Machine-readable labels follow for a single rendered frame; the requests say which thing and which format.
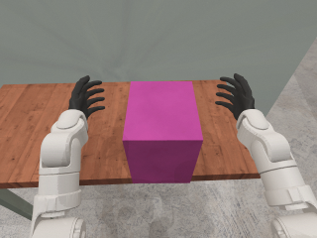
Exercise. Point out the table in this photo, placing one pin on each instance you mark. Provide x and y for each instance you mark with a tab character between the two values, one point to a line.
28	112

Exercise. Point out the right robot hand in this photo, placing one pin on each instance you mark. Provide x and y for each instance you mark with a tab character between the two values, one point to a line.
242	99

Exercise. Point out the robot left forearm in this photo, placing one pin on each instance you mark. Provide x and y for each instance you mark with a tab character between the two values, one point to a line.
60	164

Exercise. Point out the right robot upper arm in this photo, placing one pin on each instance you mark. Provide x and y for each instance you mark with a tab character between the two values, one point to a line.
301	225

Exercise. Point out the carton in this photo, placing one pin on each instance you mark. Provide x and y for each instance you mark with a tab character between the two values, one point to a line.
162	135

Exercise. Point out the left robot upper arm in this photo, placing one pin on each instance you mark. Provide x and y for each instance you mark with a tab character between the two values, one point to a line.
68	227

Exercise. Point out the left robot hand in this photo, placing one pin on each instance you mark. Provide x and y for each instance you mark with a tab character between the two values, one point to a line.
79	96

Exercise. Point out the robot right forearm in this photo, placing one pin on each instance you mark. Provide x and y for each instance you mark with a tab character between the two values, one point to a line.
283	183

